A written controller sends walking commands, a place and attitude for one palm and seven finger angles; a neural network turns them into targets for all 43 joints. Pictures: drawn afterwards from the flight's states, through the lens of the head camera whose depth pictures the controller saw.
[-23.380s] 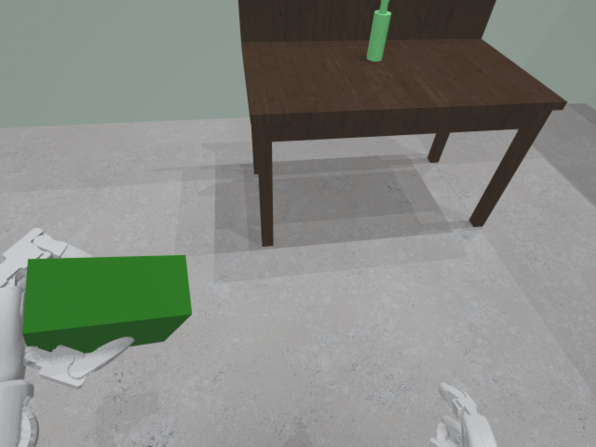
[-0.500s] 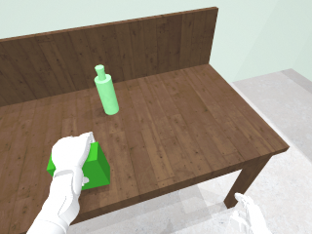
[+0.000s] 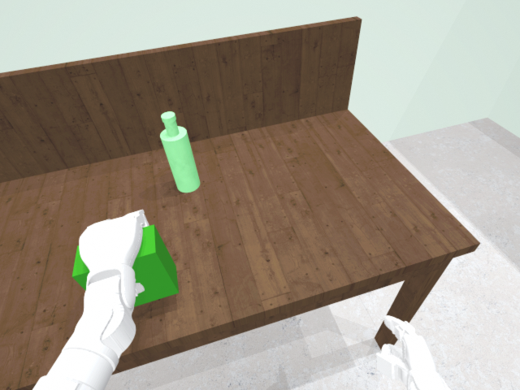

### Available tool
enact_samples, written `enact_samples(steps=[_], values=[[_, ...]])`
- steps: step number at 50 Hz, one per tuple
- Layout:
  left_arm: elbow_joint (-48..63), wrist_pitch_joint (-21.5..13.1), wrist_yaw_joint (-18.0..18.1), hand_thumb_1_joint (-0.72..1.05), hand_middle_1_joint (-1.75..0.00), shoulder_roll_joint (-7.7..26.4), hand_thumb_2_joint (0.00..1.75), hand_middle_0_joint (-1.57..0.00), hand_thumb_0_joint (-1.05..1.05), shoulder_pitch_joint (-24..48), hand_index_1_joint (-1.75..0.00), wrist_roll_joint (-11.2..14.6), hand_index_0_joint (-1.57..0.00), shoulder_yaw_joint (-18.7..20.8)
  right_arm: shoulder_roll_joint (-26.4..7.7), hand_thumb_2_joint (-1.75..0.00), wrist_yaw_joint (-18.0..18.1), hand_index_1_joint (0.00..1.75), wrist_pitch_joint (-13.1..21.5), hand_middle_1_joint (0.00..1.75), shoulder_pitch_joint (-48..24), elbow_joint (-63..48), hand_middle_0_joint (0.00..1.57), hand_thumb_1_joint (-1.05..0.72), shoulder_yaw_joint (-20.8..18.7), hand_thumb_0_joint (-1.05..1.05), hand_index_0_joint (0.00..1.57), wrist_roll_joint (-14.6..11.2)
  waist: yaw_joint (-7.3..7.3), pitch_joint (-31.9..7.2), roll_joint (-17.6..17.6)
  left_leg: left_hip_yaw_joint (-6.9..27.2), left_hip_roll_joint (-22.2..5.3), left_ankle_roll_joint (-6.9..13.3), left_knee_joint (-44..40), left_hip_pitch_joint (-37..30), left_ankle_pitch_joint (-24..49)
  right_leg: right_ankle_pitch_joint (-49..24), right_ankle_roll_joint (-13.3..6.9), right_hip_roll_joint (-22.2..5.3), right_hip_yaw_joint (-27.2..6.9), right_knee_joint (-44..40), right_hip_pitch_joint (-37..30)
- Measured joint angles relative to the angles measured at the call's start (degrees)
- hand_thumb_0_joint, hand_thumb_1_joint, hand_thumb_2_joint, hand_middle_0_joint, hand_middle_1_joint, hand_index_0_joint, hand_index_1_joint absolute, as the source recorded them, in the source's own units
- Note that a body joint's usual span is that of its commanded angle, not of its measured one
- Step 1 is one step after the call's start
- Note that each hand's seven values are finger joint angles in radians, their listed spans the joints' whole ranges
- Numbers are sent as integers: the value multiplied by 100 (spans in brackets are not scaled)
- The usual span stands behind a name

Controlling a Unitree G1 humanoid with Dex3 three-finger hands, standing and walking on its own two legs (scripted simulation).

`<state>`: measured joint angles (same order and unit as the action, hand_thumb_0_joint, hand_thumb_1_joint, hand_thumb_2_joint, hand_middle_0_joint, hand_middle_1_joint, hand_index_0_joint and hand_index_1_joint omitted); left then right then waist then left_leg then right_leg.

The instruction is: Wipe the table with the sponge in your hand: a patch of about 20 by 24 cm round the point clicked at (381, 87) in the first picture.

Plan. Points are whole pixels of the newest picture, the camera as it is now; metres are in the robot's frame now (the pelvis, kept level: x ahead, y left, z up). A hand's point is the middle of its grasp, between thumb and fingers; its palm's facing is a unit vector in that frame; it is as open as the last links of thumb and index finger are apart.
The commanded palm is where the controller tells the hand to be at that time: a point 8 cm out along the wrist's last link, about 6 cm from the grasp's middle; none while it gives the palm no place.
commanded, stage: move the sponge above the wiping area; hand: left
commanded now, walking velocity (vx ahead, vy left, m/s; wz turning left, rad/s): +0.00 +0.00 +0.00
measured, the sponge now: (135, 277) +0.28 +0.28 -0.01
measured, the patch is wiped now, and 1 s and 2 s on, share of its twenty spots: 0.00 0.00 0.00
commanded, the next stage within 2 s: none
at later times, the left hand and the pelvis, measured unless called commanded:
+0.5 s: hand (112, 274) +0.26 +0.30 +0.03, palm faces -0.04 -0.09 -1.00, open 10.4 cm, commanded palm +0.25 +0.28 +0.08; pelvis +0.00 +0.00 +0.00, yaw +0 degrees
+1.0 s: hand (127, 282) +0.26 +0.28 +0.01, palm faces -0.13 -0.16 -0.98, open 10.4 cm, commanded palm +0.25 +0.27 +0.09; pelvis +0.01 +0.01 +0.00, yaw +1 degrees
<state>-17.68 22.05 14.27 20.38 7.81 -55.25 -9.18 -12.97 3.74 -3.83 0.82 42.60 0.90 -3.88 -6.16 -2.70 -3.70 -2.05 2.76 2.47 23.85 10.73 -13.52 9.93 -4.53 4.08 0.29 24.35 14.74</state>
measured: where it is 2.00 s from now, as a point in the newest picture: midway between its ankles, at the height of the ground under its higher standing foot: outside the picture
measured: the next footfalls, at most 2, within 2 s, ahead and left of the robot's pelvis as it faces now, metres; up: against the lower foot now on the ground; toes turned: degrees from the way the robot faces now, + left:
none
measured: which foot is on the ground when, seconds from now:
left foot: down 0.00-1.00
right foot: down 0.00-1.00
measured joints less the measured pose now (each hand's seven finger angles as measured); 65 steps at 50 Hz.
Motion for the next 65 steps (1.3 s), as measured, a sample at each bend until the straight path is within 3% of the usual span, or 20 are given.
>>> enact_samples(steps=[3,6,11,14,16,21,24,27,31,34,36,38,42,47,49,52,56,58,61,65], values=[[-151,480,-226,-52,-131,-46,102,-70,0,64,-132,132,-71,-12,-34,-90,-43,30,-136,30,2,-35,20,-91,69,1,21,-52,96,-34,-39,6,5,6,-63,-13,30,-18,3,-4,1,-47,-7],[-219,616,-610,-51,-132,-73,102,-70,0,-27,-132,170,-71,-127,-101,-90,-67,30,-219,30,42,-147,20,-91,95,1,21,-49,163,4,-32,19,10,17,-45,13,23,-1,1,-9,14,-21,18],[163,-178,-815,-52,-132,-90,102,-70,0,-604,-132,77,-71,-94,-169,-90,-26,30,-117,30,186,-235,20,-91,-14,1,21,108,116,85,57,-20,-26,16,53,17,-64,50,-17,32,-22,51,26],[492,-701,-522,-51,-131,25,102,-71,0,-924,-131,-75,-71,52,-177,-90,16,30,-22,30,256,-174,20,-91,-108,1,21,193,28,93,98,-64,-62,-2,92,-28,-120,70,-33,73,-67,67,-15],[544,-789,-250,-52,-131,112,102,-71,0,-949,-131,-156,-72,132,-186,-90,27,30,28,30,262,-100,20,-91,-159,1,20,182,-13,90,97,-64,-75,-11,108,-45,-137,71,-38,86,-68,54,-44],[327,-243,-4,-52,-131,237,102,-71,0,-625,-131,63,-72,328,-199,-90,24,30,45,30,149,45,19,-91,-171,1,20,28,-8,71,43,-22,-65,-10,54,-67,-88,19,-23,73,-34,-42,-98],[59,166,-223,-51,-131,222,102,-70,0,-380,-131,249,-71,252,-208,-90,37,30,16,30,75,16,19,-91,-119,1,20,-48,51,54,-9,33,-33,8,12,-46,-39,-11,-3,37,17,-96,-101],[-164,253,-586,-51,-132,164,102,-70,0,-254,-132,285,-71,61,-203,-90,38,30,-8,30,30,-80,20,-91,-53,1,20,-42,100,60,-25,66,-3,33,11,7,-16,-16,15,6,49,-94,-57],[-62,-290,-830,-51,-131,33,103,-70,0,-373,-132,174,-71,-46,-135,-90,22,30,52,30,78,-201,20,-91,-47,1,20,75,90,79,25,44,7,56,56,59,-42,7,29,-3,28,-36,6],[263,-771,-627,-51,-131,-33,103,-71,0,-580,-131,-41,-71,-66,-75,-90,11,30,106,30,163,-219,20,-91,-82,1,20,169,29,64,56,-6,1,56,80,39,-86,39,36,8,-24,6,8],[364,-891,-367,-51,-131,-62,103,-71,0,-610,-131,-191,-71,-69,-51,-90,-7,30,112,30,190,-174,20,-91,-95,1,20,181,-3,43,55,-27,2,56,88,28,-107,56,43,9,-47,21,6],[381,-785,-140,-51,-131,-62,103,-71,0,-561,-131,-237,-72,-18,-36,-90,-37,30,69,30,171,-103,20,-91,-86,1,20,154,-25,30,48,-57,4,57,60,4,-105,55,49,10,-80,17,1],[339,-92,61,-51,-131,-71,103,-71,0,-410,-131,-53,-71,93,-31,-90,-109,30,-34,30,106,1,20,-91,-53,1,20,48,-13,-14,8,-68,23,69,-38,-48,-61,32,73,-7,-99,-42,-33],[207,716,-389,-51,-132,-80,103,-70,0,-321,-132,155,-71,-98,-107,-90,-129,30,-186,30,30,-91,20,-91,16,1,20,-38,63,-2,-21,25,70,104,-84,-67,-20,30,99,-59,-15,-91,-84],[195,694,-645,-51,-132,-102,103,-70,0,-345,-132,183,-71,-233,-141,-90,-115,30,-193,30,12,-173,20,-91,24,1,20,-21,72,39,-7,62,85,119,-44,-43,-29,47,104,-76,24,-68,-78],[320,249,-858,-51,-132,-131,103,-70,0,-507,-132,120,-71,-349,-156,-90,-83,30,-133,30,10,-255,20,-91,4,1,20,74,39,91,37,72,86,127,23,-29,-68,77,105,-77,35,-20,-74],[609,-478,-619,-51,-131,-96,103,-71,0,-702,-131,-130,-72,-374,-123,-90,-45,30,-2,30,58,-262,20,-91,-76,1,20,194,-62,84,51,31,64,114,102,-50,-142,119,99,-51,-5,41,-89],[678,-604,-390,-51,-131,-77,103,-71,0,-714,-131,-203,-72,-300,-96,-90,-55,30,4,30,52,-214,20,-91,-83,1,20,193,-93,54,42,0,52,104,97,-71,-156,123,96,-36,-38,41,-99],[628,-371,-107,-51,-131,-64,103,-71,0,-595,-131,-191,-72,-155,-48,-90,-101,30,-41,30,21,-121,20,-91,-61,1,20,129,-90,-6,33,-19,49,95,33,-102,-130,103,95,-32,-61,3,-112],[461,370,-123,-51,-131,-77,103,-71,0,-418,-131,20,-71,-27,-34,-90,-164,30,-183,30,-49,-82,20,-91,16,1,20,17,-20,-19,9,2,58,93,-76,-145,-60,55,96,-41,-48,-87,-154]])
